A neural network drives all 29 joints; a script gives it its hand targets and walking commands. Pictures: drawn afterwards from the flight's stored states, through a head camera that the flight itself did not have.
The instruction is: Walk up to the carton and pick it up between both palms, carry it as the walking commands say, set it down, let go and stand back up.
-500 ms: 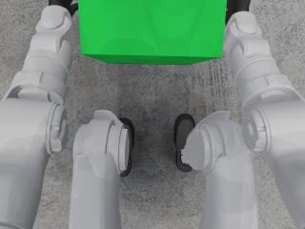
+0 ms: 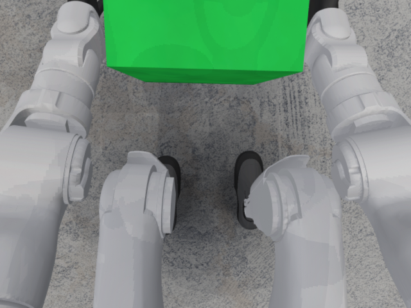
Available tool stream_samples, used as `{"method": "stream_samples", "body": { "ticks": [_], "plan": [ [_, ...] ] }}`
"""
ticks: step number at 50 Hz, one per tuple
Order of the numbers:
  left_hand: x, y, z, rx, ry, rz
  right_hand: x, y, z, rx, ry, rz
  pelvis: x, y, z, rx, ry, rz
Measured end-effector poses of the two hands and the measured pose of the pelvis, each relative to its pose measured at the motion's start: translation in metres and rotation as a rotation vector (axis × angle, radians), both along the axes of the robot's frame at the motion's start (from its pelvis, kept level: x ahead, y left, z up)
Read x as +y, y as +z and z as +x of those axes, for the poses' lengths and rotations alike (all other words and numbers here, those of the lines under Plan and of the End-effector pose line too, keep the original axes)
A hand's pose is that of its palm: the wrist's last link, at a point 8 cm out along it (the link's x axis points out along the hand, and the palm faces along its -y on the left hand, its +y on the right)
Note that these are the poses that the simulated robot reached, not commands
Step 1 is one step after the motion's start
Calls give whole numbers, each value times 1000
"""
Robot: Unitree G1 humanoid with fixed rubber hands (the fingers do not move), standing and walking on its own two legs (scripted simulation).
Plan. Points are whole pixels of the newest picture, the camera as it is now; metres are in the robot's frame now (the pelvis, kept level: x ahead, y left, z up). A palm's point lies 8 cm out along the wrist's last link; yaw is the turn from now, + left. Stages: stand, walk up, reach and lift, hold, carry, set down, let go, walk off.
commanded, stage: reach and lift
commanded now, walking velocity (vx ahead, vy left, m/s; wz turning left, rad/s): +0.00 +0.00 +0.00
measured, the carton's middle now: (203, 29) +0.52 +0.03 -0.24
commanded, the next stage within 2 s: none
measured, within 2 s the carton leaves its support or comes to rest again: leaves its support in 0.44 s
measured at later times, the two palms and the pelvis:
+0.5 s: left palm (78, 4) +0.52 +0.20 -0.16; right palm (323, 5) +0.54 -0.14 -0.15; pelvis -0.02 +0.00 +0.00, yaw +1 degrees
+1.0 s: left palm out of the picture +0.53 +0.21 -0.10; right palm out of the picture +0.54 -0.14 -0.09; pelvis -0.02 +0.00 +0.03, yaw +2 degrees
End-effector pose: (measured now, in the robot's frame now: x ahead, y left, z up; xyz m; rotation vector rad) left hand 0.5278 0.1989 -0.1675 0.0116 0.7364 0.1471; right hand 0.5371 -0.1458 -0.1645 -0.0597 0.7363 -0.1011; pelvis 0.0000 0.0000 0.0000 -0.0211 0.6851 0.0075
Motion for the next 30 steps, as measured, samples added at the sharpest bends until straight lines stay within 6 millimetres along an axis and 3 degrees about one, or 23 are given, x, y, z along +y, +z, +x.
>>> {"method": "stream_samples", "body": {
  "ticks": [12, 22, 30],
  "plan": [
    [4, 2, -1, 18, 12, 1, 4, 1, 1, 18, -3, 12, -1, -7, 2, -28, 0, 7],
    [8, 0, -5, -38, 46, -25, 9, 5, 5, -35, -2, 23, -1, -3, -15, -191, 15, 8],
    [1, 43, 5, -52, 9, -13, 1, 43, 2, -50, -28, 20, 1, 4, -19, -252, 24, 2]
  ]
}}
